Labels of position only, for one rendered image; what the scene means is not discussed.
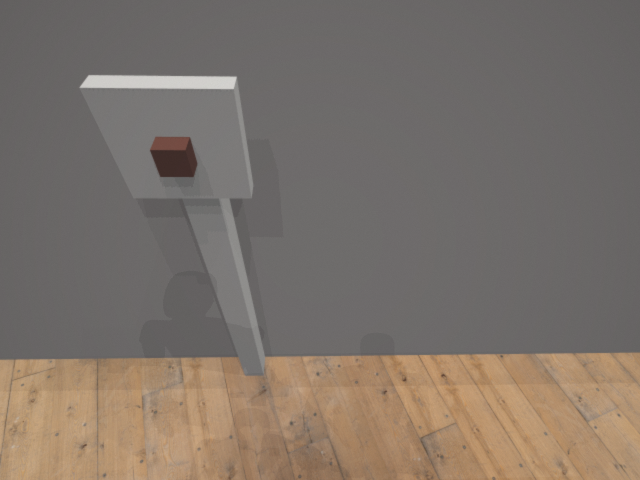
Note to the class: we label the button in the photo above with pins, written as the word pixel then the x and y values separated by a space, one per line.
pixel 174 156

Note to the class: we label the panel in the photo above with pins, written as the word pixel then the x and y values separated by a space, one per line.
pixel 130 112

